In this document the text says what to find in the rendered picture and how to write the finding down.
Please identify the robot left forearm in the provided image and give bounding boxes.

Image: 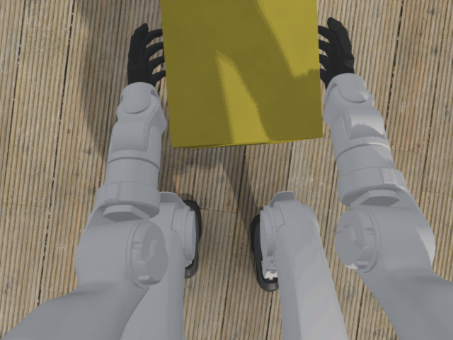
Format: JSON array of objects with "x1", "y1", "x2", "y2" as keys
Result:
[{"x1": 75, "y1": 82, "x2": 167, "y2": 270}]

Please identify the robot right foot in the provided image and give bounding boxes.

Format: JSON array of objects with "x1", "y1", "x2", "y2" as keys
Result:
[{"x1": 251, "y1": 214, "x2": 279, "y2": 292}]

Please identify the robot right shin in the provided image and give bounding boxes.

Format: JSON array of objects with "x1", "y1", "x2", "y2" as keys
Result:
[{"x1": 260, "y1": 191, "x2": 320, "y2": 278}]

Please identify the carton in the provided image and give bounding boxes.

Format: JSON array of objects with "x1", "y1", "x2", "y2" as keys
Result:
[{"x1": 160, "y1": 0, "x2": 323, "y2": 149}]

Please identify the right robot hand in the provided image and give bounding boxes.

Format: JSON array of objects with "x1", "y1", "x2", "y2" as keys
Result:
[{"x1": 318, "y1": 17, "x2": 355, "y2": 89}]

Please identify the robot right forearm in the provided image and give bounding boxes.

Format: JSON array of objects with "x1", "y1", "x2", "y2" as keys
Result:
[{"x1": 323, "y1": 73, "x2": 435, "y2": 257}]

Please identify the left robot hand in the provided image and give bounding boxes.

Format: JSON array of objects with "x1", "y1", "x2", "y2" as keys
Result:
[{"x1": 127, "y1": 23, "x2": 166, "y2": 88}]

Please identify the robot left upper arm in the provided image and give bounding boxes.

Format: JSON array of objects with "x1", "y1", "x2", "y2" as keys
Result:
[{"x1": 0, "y1": 219, "x2": 169, "y2": 340}]

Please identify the robot right upper arm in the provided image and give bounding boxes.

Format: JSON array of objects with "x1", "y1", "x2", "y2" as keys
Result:
[{"x1": 334, "y1": 205, "x2": 453, "y2": 340}]

